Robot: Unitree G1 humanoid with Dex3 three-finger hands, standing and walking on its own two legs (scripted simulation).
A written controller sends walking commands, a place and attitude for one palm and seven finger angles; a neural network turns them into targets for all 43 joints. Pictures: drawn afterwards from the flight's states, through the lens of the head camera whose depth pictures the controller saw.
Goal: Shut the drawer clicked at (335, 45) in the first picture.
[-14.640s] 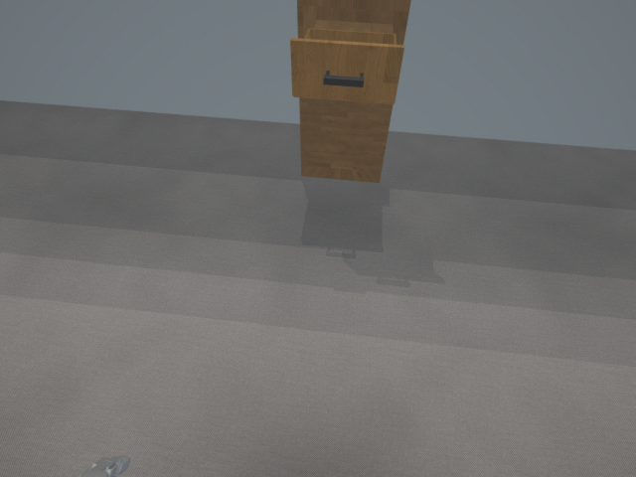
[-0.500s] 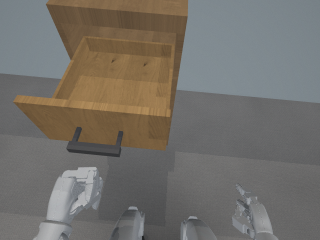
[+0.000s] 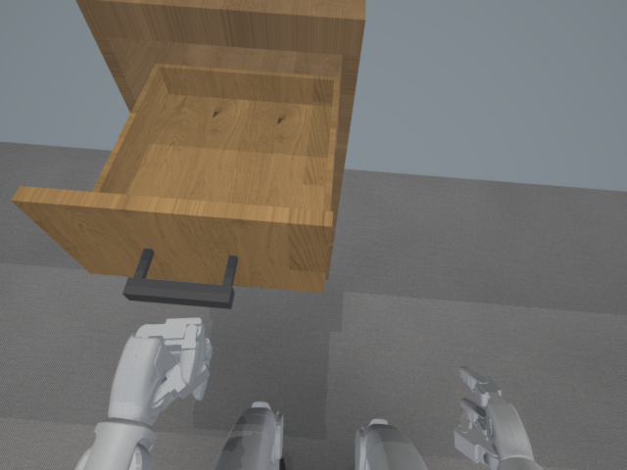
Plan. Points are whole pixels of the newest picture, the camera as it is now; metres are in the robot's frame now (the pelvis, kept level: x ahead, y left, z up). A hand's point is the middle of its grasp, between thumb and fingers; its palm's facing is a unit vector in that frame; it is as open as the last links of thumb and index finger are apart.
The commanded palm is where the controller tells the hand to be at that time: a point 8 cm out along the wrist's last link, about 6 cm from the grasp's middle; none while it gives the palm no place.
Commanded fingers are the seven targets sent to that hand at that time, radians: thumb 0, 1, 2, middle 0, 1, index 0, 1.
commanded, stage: bring the fist close to the handle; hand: left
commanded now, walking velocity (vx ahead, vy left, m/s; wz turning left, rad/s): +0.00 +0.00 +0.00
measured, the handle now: (184, 277) +0.34 +0.18 +0.03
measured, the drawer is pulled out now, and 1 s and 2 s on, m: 0.30 0.26 0.13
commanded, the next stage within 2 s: push the drawer shut in 0.10 s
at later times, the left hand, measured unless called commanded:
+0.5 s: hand (206, 344) +0.26 +0.14 +0.02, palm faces -0.08 -1.00 -0.06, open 3.3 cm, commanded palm +0.25 +0.19 +0.03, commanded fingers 0.00 0.90 0.90 -1.40 -1.60 -1.40 -1.60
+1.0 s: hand (208, 310) +0.30 +0.15 +0.02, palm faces -0.10 -0.99 -0.06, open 3.1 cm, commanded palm +0.31 +0.19 +0.03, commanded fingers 0.00 0.90 0.90 -1.40 -1.60 -1.40 -1.60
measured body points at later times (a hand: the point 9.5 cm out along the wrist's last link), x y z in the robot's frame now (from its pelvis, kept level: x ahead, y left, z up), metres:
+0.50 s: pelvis +0.00 -0.01 +0.00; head +0.10 +0.00 +0.43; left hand +0.26 +0.19 +0.03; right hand +0.18 -0.25 -0.10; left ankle +0.04 +0.10 -0.62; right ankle +0.00 -0.11 -0.62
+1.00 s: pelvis -0.02 +0.00 +0.00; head +0.08 +0.01 +0.43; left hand +0.30 +0.20 +0.03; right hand +0.15 -0.24 -0.11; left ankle +0.04 +0.10 -0.62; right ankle +0.00 -0.11 -0.62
